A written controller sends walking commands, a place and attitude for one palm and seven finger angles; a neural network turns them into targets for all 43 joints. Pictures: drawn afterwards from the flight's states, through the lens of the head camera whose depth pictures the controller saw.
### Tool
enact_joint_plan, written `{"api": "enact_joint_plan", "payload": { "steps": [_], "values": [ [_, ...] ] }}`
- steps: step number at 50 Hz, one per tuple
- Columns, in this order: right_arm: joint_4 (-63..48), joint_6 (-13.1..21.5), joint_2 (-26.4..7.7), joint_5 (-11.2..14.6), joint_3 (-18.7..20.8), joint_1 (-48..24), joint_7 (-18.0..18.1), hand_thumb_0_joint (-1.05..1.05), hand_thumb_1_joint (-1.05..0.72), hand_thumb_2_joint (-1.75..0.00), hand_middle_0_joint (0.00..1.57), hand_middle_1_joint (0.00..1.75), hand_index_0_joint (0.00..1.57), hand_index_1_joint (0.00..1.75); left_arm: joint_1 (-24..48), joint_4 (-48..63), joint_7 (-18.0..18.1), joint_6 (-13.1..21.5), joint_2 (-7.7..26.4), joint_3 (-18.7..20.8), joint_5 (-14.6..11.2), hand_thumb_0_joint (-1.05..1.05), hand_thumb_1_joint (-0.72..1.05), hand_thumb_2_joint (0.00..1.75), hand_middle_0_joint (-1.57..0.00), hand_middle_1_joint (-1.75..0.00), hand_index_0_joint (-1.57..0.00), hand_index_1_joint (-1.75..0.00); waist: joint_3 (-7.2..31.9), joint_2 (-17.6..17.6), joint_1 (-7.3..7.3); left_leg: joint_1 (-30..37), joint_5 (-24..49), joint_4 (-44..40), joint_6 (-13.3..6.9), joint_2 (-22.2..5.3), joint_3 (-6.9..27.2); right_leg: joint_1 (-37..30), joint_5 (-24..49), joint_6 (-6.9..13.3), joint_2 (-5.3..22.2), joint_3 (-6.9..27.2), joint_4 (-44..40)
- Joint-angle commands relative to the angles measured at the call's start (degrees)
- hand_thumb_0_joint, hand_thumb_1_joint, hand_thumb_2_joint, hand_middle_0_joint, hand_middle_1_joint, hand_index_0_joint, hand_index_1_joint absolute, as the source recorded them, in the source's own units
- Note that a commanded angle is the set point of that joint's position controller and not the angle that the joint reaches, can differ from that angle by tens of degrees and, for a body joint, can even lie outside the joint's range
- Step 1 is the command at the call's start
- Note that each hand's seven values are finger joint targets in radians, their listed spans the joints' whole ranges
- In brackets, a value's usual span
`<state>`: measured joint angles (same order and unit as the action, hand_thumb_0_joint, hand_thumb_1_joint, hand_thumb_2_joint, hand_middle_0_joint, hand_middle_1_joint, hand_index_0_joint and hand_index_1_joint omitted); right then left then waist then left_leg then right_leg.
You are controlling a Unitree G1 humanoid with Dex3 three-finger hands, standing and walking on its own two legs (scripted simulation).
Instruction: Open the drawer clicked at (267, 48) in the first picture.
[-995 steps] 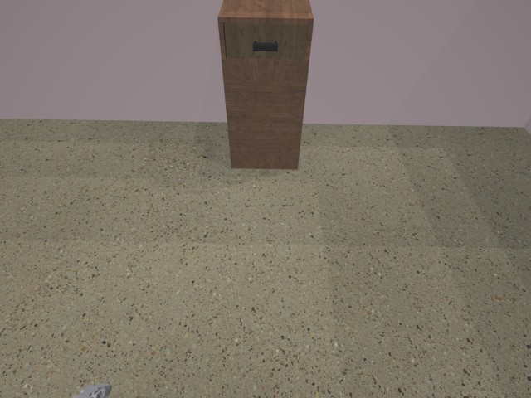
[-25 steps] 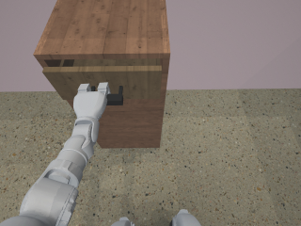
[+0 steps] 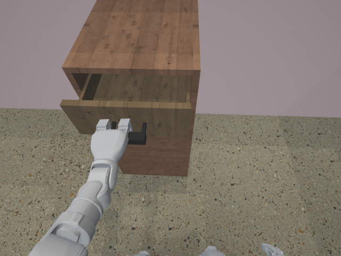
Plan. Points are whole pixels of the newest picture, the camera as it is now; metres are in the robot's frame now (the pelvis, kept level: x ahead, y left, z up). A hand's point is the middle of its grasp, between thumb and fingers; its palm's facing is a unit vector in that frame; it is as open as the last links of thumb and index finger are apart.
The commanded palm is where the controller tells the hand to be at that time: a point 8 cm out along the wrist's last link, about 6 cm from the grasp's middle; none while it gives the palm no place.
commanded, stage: pull the drawer open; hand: left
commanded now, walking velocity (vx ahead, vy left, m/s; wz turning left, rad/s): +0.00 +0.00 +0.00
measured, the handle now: (127, 131) +0.43 +0.14 -0.01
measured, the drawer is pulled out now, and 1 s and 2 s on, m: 0.12 0.23 0.30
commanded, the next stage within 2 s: none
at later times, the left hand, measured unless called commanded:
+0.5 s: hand (112, 171) +0.32 +0.17 -0.03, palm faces +0.00 -0.06 -1.00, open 5.9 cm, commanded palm +0.28 +0.16 +0.01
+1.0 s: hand (108, 193) +0.27 +0.17 -0.04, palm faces +0.01 -0.10 -1.00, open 5.7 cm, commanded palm +0.22 +0.16 +0.01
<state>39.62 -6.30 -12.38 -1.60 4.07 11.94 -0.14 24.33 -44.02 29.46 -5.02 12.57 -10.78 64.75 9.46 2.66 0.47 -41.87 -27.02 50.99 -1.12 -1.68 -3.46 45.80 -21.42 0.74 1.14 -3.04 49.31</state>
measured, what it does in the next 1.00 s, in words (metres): stands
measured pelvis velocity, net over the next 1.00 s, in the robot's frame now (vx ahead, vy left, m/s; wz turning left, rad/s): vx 0.00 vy -0.01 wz -0.01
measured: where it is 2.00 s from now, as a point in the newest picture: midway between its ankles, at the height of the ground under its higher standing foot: outside the picture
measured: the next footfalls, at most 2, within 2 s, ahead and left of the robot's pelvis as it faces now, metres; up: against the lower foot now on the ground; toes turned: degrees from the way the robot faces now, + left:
none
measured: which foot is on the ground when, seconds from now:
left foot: down 0.00-1.00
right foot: down 0.00-1.00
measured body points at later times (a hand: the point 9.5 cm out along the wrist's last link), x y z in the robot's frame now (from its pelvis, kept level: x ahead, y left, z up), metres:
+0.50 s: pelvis -0.01 +0.00 +0.00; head +0.05 -0.02 +0.45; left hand +0.32 +0.17 +0.02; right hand +0.12 -0.25 -0.13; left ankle -0.03 +0.10 -0.69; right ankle +0.02 -0.12 -0.69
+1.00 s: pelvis +0.00 -0.01 +0.00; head +0.05 -0.03 +0.45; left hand +0.26 +0.17 +0.02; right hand +0.18 -0.24 -0.11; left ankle -0.03 +0.10 -0.69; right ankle +0.02 -0.12 -0.69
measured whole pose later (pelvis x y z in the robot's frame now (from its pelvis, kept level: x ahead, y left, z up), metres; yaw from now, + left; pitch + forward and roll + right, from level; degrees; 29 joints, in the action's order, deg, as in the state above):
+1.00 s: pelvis +0.00 -0.01 +0.00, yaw -1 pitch +14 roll +0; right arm 35.7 -4.2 -12.2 -1.6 2.0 7.7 -0.3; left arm -3.9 -18.2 30.7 -6.8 11.6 -12.9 65.6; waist 8.4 2.1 -2.1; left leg -36.5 -27.4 50.4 -0.7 -1.7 -4.5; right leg 41.7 -22.3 1.1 0.9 -1.8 50.5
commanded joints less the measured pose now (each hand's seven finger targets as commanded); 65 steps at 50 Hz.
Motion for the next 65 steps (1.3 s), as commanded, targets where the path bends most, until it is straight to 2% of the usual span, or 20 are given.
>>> {"api": "enact_joint_plan", "payload": {
  "steps": [1,7,10,12,15,16,17,23,26,28,30,34,36,43,46,47,51,56,62,65],
  "values": [
    [-5.8,1.9,-7.1,0.1,2.5,1.9,0.7,0.0,-0.9,-0.9,0.2,0.3,0.2,0.3,8.6,11.4,1.4,1.4,3.5,0.9,0.4,0.0,0.9,0.9,-0.4,-1.35,-0.4,-1.35,20.6,-3.5,0.88,10.8,27.2,-4.7,-0.1,2.6,1.8,-15.9,23.3,2.2,-3.2,0.8,-4.1],
    [-6.1,2.9,-7.1,0.4,2.0,0.3,1.1,0.0,-0.9,-0.9,0.2,0.3,0.2,0.3,6.8,12.3,1.8,1.6,2.7,0.0,0.3,0.0,0.9,0.9,-0.4,-1.35,-0.4,-1.35,16.1,-4.4,1.17,9.0,20.6,-6.1,0.0,2.7,1.6,-14.4,18.3,2.1,-3.1,0.9,-5.3],
    [-6.2,3.3,-7.3,0.3,2.0,-0.4,1.2,0.0,-0.9,-0.9,0.2,0.3,0.2,0.3,4.5,13.5,2.4,1.5,4.5,1.7,0.6,0.0,0.9,0.9,-0.4,-1.35,-0.4,-1.35,16.5,-4.6,0.37,8.8,20.3,-6.3,0.0,2.9,1.6,-15.2,18.1,2.3,-3.1,1.2,-5.3],
    [-5.9,3.6,-7.1,0.4,2.1,-0.4,1.3,0.0,-0.9,-0.9,0.2,0.3,0.2,0.3,4.9,13.8,2.5,1.3,3.3,0.5,0.7,0.0,0.9,0.9,-0.4,-1.35,-0.4,-1.35,16.2,-4.5,0.77,9.2,19.8,-6.2,0.0,2.8,1.5,-14.4,17.6,2.2,-3.0,1.2,-5.2],
    [-6.4,3.9,-7.4,0.4,2.1,-0.9,1.4,0.0,-0.9,-0.9,0.2,0.3,0.2,0.3,2.0,16.0,2.6,1.1,4.7,1.9,0.4,0.0,0.9,0.9,-0.4,-1.35,-0.4,-1.35,17.7,-4.7,-0.36,9.3,20.1,-6.6,0.1,2.9,1.6,-16.1,17.6,2.4,-3.1,1.4,-5.1],
    [-6.7,4.0,-7.1,0.3,2.0,-1.2,1.3,0.0,-0.9,-0.9,0.2,0.3,0.2,0.3,-0.5,15.9,2.7,0.8,3.5,1.0,0.6,0.0,0.9,0.9,-0.4,-1.35,-0.4,-1.35,17.2,-4.4,-0.53,9.8,20.5,-6.6,0.1,2.9,1.4,-15.7,17.7,2.3,-3.0,1.3,-5.2],
    [-6.7,4.1,-7.1,0.5,1.9,-1.3,1.2,0.0,-0.9,-0.9,0.2,0.3,0.2,0.3,0.5,16.9,2.7,0.7,2.0,-0.4,0.2,0.0,0.9,0.9,-0.4,-1.35,-0.4,-1.35,16.8,-4.7,0.14,10.1,20.4,-6.6,0.1,2.8,1.5,-15.2,17.7,2.3,-3.0,1.1,-5.4],
    [-7.3,4.5,-7.2,0.5,1.6,-2.8,1.4,0.0,-0.9,-0.9,0.2,0.3,0.2,0.3,-2.6,19.2,2.7,0.3,2.7,-0.2,0.2,0.0,0.9,0.9,-0.4,-1.35,-0.4,-1.35,14.8,-5.9,-0.16,9.1,17.7,-7.0,0.1,2.9,1.5,-15.2,15.9,2.2,-2.9,1.4,-5.7],
    [-7.9,4.5,-7.1,0.4,1.5,-3.6,1.4,0.0,-0.9,-0.9,0.2,0.3,0.2,0.3,-7.3,21.2,2.7,0.1,4.0,1.1,0.5,0.0,0.9,0.9,-0.4,-1.35,-0.4,-1.35,15.4,-4.9,-1.32,9.7,18.6,-7.0,0.2,3.0,1.3,-16.1,16.7,2.3,-2.9,1.6,-5.5],
    [-8.2,4.5,-6.9,0.4,1.5,-4.0,1.2,0.0,-0.9,-0.9,0.2,0.3,0.2,0.3,-8.0,22.3,2.6,-0.1,2.0,-0.7,0.4,0.0,0.9,0.9,-0.4,-1.35,-0.4,-1.35,14.6,-5.1,-0.89,10.3,18.8,-7.0,0.3,2.9,1.5,-15.3,16.2,2.3,-2.9,1.2,-5.6],
    [-8.7,4.4,-7.0,0.5,1.4,-4.7,1.0,0.0,-0.9,-0.9,0.2,0.3,0.2,0.3,-11.0,23.9,2.6,-0.4,2.5,-0.1,0.3,0.0,0.9,0.9,-0.4,-1.35,-0.4,-1.35,14.5,-4.9,-1.47,10.6,19.9,-7.0,0.4,2.9,1.6,-15.7,16.7,2.5,-3.1,1.2,-5.5],
    [-9.1,4.5,-6.8,0.4,1.1,-5.4,0.9,0.0,-0.9,-0.9,0.2,0.3,0.2,0.3,-11.4,25.6,2.5,-0.8,1.1,-2.2,0.7,0.0,0.9,0.9,-0.4,-1.35,-0.4,-1.35,12.8,-5.5,-0.84,10.8,18.5,-6.9,0.3,2.8,1.8,-14.6,15.6,2.3,-3.0,0.9,-5.6],
    [-9.5,4.4,-6.8,0.2,1.0,-5.6,0.9,0.0,-0.9,-0.9,0.2,0.3,0.2,0.3,-13.7,27.3,2.6,-0.8,2.4,-0.8,0.9,0.0,0.9,0.9,-0.4,-1.35,-0.4,-1.35,14.4,-5.1,-1.62,11.3,19.9,-6.6,0.3,2.9,1.7,-15.6,17.0,2.3,-2.9,1.3,-5.1],
    [-11.0,4.5,-6.2,0.2,0.5,-7.3,0.4,0.0,-0.9,-0.9,0.2,0.3,0.2,0.3,-22.1,31.3,2.4,-1.1,0.9,-2.2,0.7,0.0,0.9,0.9,-0.4,-1.35,-0.4,-1.35,12.4,-4.9,-2.35,11.4,20.6,-6.5,0.5,2.9,1.9,-15.6,17.2,2.4,-3.0,1.1,-4.9],
    [-11.7,4.5,-6.1,0.2,0.2,-7.8,0.2,0.0,-0.9,-0.9,0.2,0.3,0.2,0.3,-26.5,33.6,2.5,-0.8,2.6,-0.6,0.7,0.0,0.9,0.9,-0.4,-1.35,-0.4,-1.35,12.8,-5.3,-2.96,11.6,22.4,-5.9,0.6,3.0,1.9,-16.3,19.2,2.3,-3.1,1.5,-4.4],
    [-11.8,4.4,-6.1,0.1,0.2,-8.1,0.0,0.0,-0.9,-0.9,0.2,0.3,0.2,0.3,-25.7,34.5,2.4,-1.0,1.5,-2.1,0.8,0.0,0.9,0.9,-0.4,-1.35,-0.4,-1.35,12.2,-5.4,-2.3,11.4,21.4,-5.9,0.6,2.9,2.0,-15.7,18.6,2.2,-3.0,1.5,-4.4],
    [-12.7,4.8,-5.7,-0.1,0.0,-8.8,-0.4,0.0,-0.9,-0.9,0.2,0.3,0.2,0.3,-32.9,38.0,3.1,-0.2,2.3,-0.9,0.9,0.0,0.9,0.9,-0.4,-1.35,-0.4,-1.35,13.7,-5.2,-3.57,11.7,23.8,-5.1,0.7,2.9,2.0,-16.8,20.7,2.3,-3.1,1.9,-3.4],
    [-13.5,5.0,-5.4,-0.3,-0.3,-10.0,-1.3,0.0,-0.9,-0.9,0.2,0.3,0.2,0.3,-40.0,42.4,3.7,0.5,2.1,-1.1,1.1,0.0,0.9,0.9,-0.4,-1.35,-0.4,-1.35,11.9,-4.8,-3.72,10.9,23.9,-4.1,1.0,2.8,2.3,-15.6,20.9,2.3,-3.2,2.2,-2.5],
    [-14.2,5.1,-5.1,-0.8,-0.5,-10.7,-2.2,0.0,-0.9,-0.9,0.2,0.3,0.2,0.3,-42.5,47.2,4.6,1.2,0.8,-3.4,2.2,0.0,0.9,0.9,-0.4,-1.35,-0.4,-1.35,12.0,-3.4,-3.17,11.4,24.1,-2.4,1.0,2.4,3.1,-12.1,18.2,2.5,-3.3,2.1,-1.0],
    [-14.3,5.4,-5.2,-1.0,-0.6,-11.1,-2.0,0.0,-0.9,-0.9,0.2,0.3,0.2,0.3,-43.3,47.8,5.1,1.5,2.6,-1.6,2.3,0.0,0.9,0.9,-0.4,-1.35,-0.4,-1.35,11.8,-5.1,-3.13,10.1,21.9,-1.8,0.9,2.7,3.2,-12.0,17.8,2.5,-3.5,2.7,-0.8]
  ]
}}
